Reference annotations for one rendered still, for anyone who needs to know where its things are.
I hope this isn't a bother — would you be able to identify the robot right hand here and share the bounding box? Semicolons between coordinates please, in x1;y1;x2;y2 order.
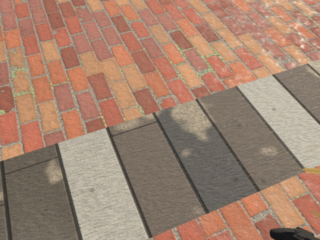
269;227;320;240

